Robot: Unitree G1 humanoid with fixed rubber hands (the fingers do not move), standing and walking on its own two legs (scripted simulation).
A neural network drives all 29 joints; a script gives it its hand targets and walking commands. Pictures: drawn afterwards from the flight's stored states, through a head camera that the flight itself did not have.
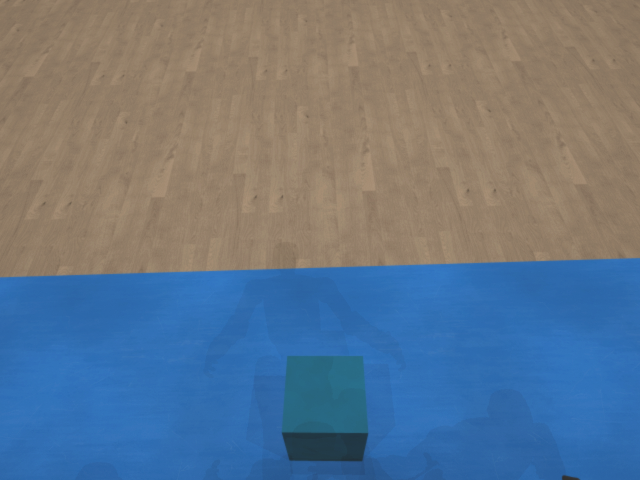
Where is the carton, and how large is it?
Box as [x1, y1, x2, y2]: [282, 356, 367, 460]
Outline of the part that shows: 287,356 282,434 289,460 361,460 367,436 362,356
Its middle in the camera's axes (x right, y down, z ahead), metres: +0.02 +0.48 +1.10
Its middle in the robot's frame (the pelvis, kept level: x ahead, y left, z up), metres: +0.46 +0.01 -0.66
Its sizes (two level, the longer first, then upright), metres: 0.210 0.200 0.250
